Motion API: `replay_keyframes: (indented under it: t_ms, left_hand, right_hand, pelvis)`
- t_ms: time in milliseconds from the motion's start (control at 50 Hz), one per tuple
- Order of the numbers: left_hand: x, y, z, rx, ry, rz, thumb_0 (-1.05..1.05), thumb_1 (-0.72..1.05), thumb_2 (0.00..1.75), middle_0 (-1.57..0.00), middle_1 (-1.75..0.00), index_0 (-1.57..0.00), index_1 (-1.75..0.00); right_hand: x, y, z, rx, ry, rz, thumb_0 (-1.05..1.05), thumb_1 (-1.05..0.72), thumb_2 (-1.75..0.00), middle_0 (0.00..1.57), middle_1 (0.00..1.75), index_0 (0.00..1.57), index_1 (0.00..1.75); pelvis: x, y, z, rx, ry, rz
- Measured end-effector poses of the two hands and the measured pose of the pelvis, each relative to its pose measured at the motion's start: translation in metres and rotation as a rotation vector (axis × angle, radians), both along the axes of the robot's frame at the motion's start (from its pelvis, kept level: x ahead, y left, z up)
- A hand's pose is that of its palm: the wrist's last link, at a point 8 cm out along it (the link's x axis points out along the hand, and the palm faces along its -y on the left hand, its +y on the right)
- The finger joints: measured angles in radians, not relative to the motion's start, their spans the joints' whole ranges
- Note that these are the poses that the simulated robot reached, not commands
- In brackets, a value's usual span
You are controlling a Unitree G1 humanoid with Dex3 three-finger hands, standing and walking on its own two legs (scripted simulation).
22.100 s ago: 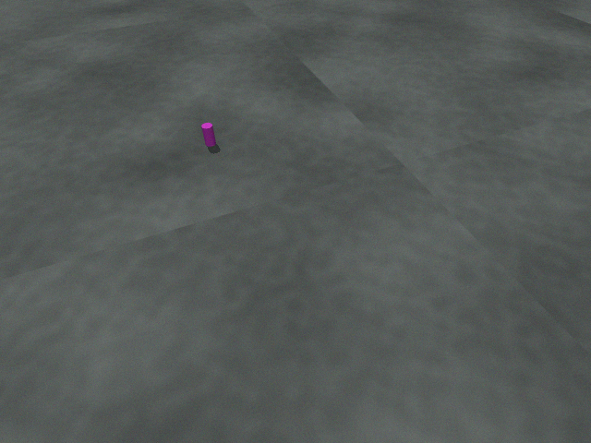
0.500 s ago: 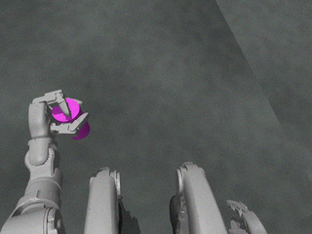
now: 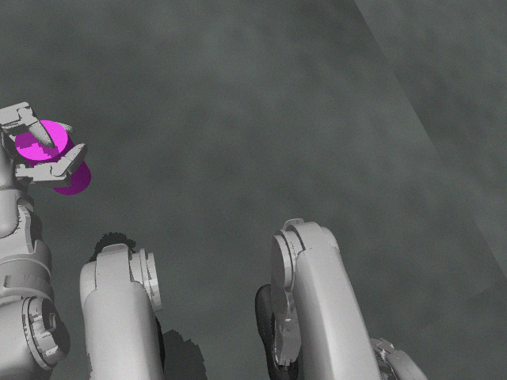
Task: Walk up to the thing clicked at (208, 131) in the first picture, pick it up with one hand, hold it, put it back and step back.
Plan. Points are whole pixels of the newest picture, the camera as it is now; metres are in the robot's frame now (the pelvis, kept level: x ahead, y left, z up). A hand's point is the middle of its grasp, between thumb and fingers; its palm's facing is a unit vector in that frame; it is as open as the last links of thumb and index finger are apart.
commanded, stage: crouch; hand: left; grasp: from the side
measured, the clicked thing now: (58, 161) +0.47 +0.24 -0.11
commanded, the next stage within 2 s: lower in 0.48 s
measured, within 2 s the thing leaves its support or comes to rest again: neither
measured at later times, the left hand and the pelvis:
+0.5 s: hand (66, 156) +0.49 +0.24 -0.13, palm faces +0.14 -0.99 -0.02, open 5.5 cm; pelvis +0.00 +0.01 -0.03, yaw -4 degrees
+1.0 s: hand (79, 165) +0.49 +0.23 -0.19, palm faces +0.16 -0.99 -0.01, open 5.4 cm; pelvis +0.00 +0.02 -0.04, yaw -7 degrees
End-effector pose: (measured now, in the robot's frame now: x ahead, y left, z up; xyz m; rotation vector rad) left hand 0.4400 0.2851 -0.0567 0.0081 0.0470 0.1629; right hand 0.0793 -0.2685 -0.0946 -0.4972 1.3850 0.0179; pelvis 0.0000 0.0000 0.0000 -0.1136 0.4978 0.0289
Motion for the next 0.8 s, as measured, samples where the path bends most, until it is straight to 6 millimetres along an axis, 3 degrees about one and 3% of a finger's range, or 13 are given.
replay_keyframes:
  t_ms: [300, 800]
  left_hand:
    - [0.012, 0.003, -0.049, -0.001, 0.012, -0.013, 0.02, -0.14, 1.02, -0.8, -1.05, -1.3, -1.39]
    - [0.019, 0.003, -0.1, -0.002, 0.049, 0.003, 0.02, -0.14, 1.02, -0.81, -1.04, -1.37, -1.44]
  right_hand:
    - [0.004, -0.004, -0.01, -0.055, 0.045, 0.073, 0.0, -0.91, -0.9, 0.21, 0.3, 0.21, 0.3]
    - [0.013, 0.004, 0.001, -0.124, 0.092, 0.226, 0.0, -0.92, -0.9, 0.21, 0.3, 0.21, 0.3]
  pelvis:
    - [0.003, 0.004, -0.026, -0.04, -0.045, -0.027]
    - [0.0, 0.01, -0.037, -0.103, -0.124, -0.052]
